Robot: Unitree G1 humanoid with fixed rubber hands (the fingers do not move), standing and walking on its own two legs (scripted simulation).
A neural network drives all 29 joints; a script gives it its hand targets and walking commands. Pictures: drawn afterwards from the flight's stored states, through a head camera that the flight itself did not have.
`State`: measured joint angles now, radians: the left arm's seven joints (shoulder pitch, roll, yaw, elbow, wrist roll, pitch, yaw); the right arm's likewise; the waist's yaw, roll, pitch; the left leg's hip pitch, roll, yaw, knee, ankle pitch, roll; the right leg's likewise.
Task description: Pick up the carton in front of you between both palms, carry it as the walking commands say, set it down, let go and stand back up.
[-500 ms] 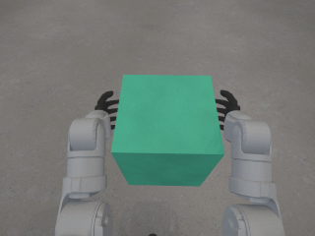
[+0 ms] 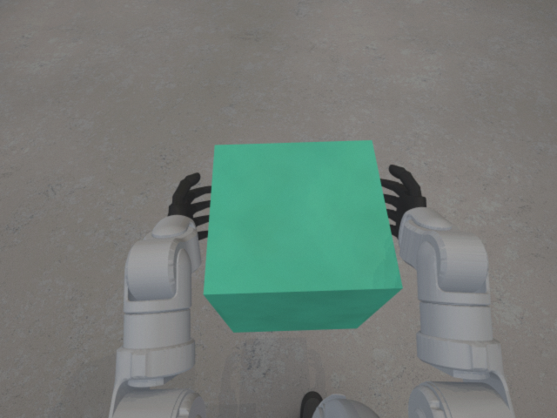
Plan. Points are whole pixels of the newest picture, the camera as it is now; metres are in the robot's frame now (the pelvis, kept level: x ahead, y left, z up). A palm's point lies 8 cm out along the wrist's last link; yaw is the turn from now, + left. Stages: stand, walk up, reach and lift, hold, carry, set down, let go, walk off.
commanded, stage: carry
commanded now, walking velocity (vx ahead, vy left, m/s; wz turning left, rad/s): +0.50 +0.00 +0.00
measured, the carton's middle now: (294, 248) +0.36 -0.01 +0.01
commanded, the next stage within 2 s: none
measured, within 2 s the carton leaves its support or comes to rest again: neither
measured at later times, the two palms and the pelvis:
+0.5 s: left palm (175, 112) +0.59 +0.18 +0.09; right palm (351, 106) +0.58 -0.11 +0.10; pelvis +0.30 +0.04 +0.01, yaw -2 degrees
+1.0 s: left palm (209, 23) +0.85 +0.15 +0.11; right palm (350, 18) +0.85 -0.15 +0.11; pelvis +0.59 +0.00 +0.02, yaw +0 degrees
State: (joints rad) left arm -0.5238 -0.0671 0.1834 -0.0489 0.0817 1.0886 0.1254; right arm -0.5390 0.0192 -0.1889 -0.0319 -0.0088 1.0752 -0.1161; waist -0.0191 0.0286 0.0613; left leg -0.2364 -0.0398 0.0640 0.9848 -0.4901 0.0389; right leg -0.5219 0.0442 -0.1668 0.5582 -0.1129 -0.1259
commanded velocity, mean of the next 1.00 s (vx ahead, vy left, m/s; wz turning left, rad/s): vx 0.50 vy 0.00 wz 0.00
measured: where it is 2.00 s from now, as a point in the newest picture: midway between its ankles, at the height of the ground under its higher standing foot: (277, 167)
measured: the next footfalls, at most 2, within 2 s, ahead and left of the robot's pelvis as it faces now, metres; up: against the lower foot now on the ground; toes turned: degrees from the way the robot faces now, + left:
left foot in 0.44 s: +0.42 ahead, +0.13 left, +0.00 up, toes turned +9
right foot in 0.88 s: +0.69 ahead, -0.10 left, +0.00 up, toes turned -12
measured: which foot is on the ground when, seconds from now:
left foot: up 0.00-0.42, down 0.44-0.92, up 0.94-1.00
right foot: down 0.00-0.46, up 0.48-0.86, down 0.88-1.00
